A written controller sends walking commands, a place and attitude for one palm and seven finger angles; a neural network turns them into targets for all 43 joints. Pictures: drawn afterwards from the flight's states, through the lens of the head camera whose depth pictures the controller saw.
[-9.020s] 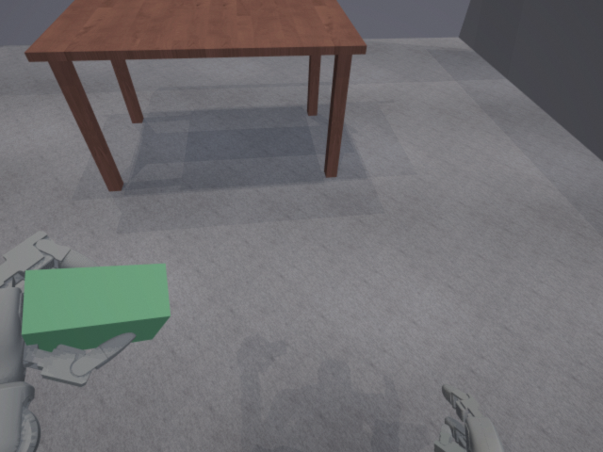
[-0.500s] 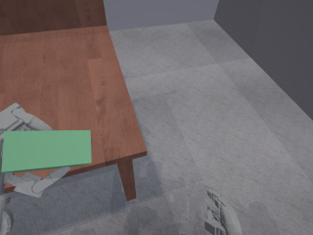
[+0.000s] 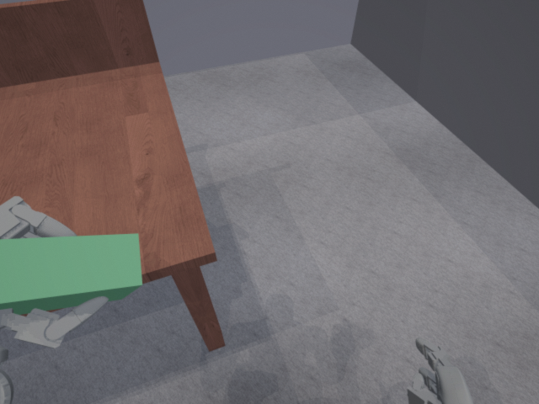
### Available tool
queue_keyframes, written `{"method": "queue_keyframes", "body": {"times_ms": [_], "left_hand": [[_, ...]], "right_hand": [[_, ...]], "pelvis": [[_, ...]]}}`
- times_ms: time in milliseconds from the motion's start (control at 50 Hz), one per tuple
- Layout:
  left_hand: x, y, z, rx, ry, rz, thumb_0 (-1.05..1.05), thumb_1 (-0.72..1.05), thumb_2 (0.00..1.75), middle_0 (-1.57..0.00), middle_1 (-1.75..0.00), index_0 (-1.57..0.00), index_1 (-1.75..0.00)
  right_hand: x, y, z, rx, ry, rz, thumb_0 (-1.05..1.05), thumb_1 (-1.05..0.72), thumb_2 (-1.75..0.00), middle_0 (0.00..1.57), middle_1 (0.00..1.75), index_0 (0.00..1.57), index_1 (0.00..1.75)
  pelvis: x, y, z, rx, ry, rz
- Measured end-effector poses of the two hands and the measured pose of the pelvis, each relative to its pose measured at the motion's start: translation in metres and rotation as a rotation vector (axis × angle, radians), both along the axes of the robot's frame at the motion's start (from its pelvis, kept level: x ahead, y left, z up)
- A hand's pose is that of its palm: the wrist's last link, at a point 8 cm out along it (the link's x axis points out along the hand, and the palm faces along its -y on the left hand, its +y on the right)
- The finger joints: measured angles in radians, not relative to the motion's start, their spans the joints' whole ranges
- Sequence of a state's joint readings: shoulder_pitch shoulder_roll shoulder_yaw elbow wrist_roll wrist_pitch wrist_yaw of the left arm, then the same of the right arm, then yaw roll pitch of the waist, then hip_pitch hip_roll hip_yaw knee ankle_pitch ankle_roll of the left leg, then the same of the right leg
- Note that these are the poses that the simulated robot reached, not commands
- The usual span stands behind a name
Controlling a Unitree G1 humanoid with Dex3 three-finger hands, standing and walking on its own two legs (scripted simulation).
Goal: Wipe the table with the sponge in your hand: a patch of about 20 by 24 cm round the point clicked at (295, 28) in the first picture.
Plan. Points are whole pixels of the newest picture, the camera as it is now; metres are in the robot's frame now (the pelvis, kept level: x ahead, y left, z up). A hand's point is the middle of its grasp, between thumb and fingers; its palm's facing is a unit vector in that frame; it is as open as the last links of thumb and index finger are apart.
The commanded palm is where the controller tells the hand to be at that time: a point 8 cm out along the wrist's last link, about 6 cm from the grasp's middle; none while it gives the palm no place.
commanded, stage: come to a stop and stand still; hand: left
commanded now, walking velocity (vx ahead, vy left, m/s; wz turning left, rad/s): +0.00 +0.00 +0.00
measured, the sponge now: (91, 273) +0.23 +0.20 +0.16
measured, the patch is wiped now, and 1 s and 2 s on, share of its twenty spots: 0.00 0.00 0.00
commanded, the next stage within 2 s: look again from close up in 1.44 s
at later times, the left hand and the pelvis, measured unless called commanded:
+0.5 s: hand (23, 331) +0.17 +0.24 +0.16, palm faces +0.37 -0.83 -0.42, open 9.7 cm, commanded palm +0.12 +0.29 +0.18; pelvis -0.05 +0.01 +0.00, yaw -1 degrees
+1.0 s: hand (2, 309) +0.19 +0.28 +0.16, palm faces +0.40 -0.82 -0.41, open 9.7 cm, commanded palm +0.14 +0.32 +0.18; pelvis -0.02 +0.04 +0.00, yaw +0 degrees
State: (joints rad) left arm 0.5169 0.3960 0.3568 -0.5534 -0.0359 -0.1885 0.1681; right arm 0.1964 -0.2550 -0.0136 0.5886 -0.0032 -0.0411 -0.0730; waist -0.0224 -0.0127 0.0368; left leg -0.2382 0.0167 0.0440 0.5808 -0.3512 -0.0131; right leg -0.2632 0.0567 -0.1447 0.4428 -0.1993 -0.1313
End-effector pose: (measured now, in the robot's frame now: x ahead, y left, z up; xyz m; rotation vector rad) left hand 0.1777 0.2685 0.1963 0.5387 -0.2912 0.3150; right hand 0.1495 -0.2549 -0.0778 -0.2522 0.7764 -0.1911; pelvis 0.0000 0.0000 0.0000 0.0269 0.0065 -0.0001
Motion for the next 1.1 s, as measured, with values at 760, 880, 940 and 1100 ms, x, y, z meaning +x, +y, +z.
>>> {"method": "queue_keyframes", "body": {"times_ms": [760,880,940,1100], "left_hand": [[-0.052,0.036,-0.024,-0.075,0.053,0.057,-0.01,-0.45,1.00,-0.79,-1.35,-0.79,-1.35],[-0.043,0.043,-0.021,-0.066,0.042,0.063,-0.01,-0.45,1.00,-0.79,-1.35,-0.79,-1.35],[-0.037,0.045,-0.023,-0.071,0.047,0.067,-0.01,-0.45,1.00,-0.79,-1.35,-0.79,-1.35],[-0.019,0.048,-0.028,-0.099,0.055,0.062,-0.01,-0.45,1.00,-0.79,-1.35,-0.79,-1.35]], "right_hand": [[-0.064,0.047,-0.007,0.032,0.036,0.044,0.01,-0.90,-0.90,0.20,0.30,0.20,0.30],[-0.045,0.061,-0.006,0.055,0.005,0.066,0.01,-0.90,-0.90,0.20,0.30,0.20,0.30],[-0.034,0.067,-0.006,0.066,-0.008,0.077,0.01,-0.90,-0.90,0.20,0.30,0.20,0.30],[-0.007,0.075,-0.002,0.068,-0.022,0.095,0.01,-0.90,-0.90,0.20,0.30,0.20,0.30]], "pelvis": [[-0.044,0.028,0.001,-0.031,-0.038,-0.001],[-0.035,0.034,0.001,-0.026,-0.029,0.001],[-0.029,0.036,0.001,-0.027,-0.023,0.000],[-0.013,0.039,0.001,-0.034,-0.010,0.004]]}}
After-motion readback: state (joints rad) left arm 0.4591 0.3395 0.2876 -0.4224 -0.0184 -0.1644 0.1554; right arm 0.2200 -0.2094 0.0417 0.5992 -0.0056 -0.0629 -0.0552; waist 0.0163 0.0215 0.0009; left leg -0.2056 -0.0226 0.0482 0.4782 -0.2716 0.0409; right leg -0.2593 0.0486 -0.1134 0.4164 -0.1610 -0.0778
